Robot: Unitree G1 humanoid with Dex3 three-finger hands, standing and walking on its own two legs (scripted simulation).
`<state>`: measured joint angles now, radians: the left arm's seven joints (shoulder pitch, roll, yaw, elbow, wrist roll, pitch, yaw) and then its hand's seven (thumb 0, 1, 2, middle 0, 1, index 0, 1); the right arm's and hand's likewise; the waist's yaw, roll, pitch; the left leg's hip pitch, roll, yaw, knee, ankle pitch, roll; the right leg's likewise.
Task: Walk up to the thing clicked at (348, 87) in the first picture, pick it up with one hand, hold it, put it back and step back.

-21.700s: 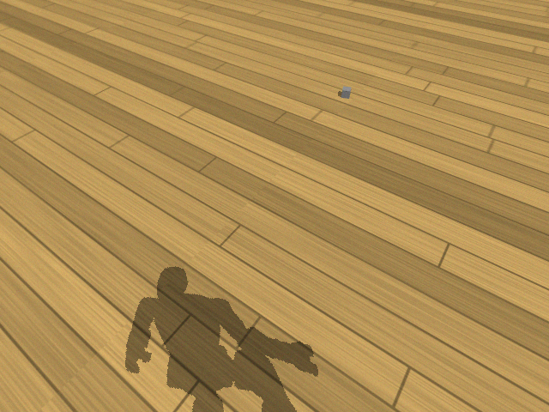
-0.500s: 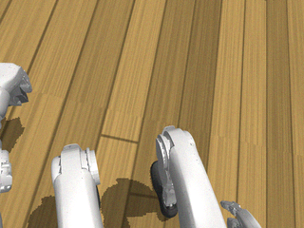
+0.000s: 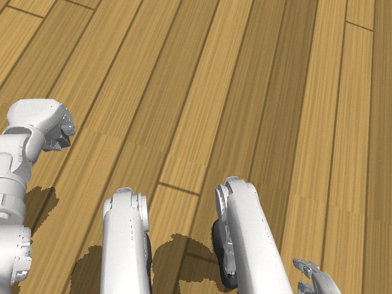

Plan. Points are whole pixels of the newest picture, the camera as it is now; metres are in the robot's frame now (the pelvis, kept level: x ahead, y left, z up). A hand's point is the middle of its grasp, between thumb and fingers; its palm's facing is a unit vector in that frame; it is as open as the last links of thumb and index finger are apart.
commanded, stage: lift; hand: left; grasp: from above
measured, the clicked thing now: (51, 133) +0.46 +0.30 -0.15
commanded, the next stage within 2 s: hold in 1.16 s
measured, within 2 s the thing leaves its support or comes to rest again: neither
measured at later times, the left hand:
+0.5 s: hand out of the picture +0.37 +0.26 +0.10, palm faces -0.45 -0.06 -0.89, open 5.3 cm
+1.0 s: hand out of the picture +0.37 +0.24 +0.23, palm faces -0.45 -0.06 -0.89, open 5.6 cm
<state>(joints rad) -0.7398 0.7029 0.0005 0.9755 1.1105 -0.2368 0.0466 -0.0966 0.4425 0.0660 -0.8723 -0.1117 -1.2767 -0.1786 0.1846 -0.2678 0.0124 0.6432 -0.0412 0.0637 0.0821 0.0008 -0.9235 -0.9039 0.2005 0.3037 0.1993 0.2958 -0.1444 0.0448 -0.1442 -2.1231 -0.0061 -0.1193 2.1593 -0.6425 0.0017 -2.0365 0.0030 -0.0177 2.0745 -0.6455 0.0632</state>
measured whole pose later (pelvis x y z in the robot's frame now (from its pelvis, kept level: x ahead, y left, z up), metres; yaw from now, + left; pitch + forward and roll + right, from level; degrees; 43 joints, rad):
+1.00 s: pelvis +0.06 -0.01 +0.30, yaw +4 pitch +13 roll -2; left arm -0.34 0.45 -0.17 0.81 1.03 -0.10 0.11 -0.09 0.43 0.09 -0.88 -0.12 -1.24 -0.19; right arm 0.25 -0.24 -0.04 0.73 0.04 0.02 -0.05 0.01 -0.92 -0.90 0.20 0.30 0.20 0.30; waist -0.05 0.04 -0.11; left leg -0.83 0.04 -0.02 1.03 -0.44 -0.01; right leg -0.81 0.00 0.02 0.99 -0.42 0.04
